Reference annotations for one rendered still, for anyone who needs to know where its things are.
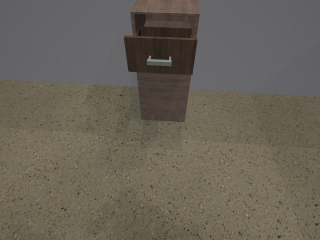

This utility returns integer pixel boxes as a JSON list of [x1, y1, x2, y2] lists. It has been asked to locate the drawer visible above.
[[123, 26, 198, 75]]

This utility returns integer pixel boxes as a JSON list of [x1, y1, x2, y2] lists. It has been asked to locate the handle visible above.
[[147, 55, 172, 66]]

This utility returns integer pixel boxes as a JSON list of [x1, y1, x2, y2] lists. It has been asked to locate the cabinet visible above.
[[130, 0, 200, 122]]

